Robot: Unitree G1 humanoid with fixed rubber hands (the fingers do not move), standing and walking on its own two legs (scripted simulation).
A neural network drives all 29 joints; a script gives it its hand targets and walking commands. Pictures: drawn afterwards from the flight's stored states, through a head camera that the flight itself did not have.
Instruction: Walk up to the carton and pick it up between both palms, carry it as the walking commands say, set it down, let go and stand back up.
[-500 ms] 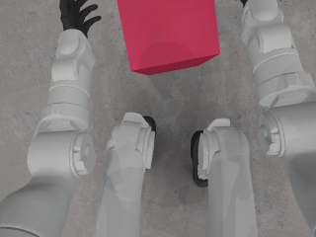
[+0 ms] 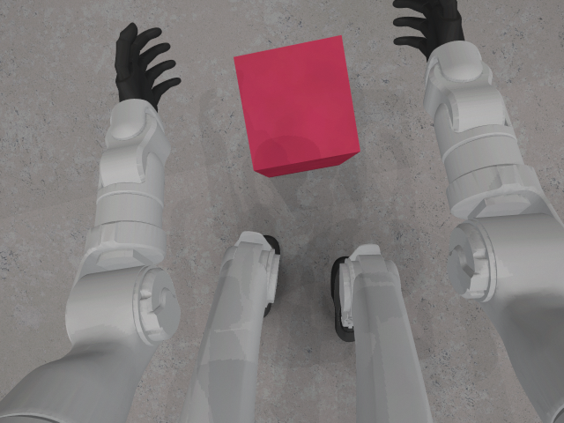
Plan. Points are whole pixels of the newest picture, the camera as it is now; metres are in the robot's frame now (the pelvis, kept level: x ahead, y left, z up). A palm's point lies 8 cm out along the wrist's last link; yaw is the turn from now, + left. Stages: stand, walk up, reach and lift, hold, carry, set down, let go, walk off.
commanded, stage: set down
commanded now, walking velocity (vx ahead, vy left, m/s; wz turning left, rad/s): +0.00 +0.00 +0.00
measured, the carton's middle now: (297, 122) +0.51 +0.04 -0.39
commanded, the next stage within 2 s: let go in 0.56 s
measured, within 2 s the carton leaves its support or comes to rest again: neither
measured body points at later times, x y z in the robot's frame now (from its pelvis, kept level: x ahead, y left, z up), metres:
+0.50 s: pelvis +0.02 +0.00 +0.13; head +0.31 +0.01 +0.48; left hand +0.48 +0.24 +0.03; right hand +0.56 -0.12 +0.03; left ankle +0.11 +0.11 -0.49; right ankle +0.07 -0.11 -0.49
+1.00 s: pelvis +0.07 +0.01 +0.20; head +0.29 +0.01 +0.60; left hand +0.38 +0.26 +0.10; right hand +0.44 -0.16 +0.09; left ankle +0.11 +0.11 -0.49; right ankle +0.07 -0.11 -0.49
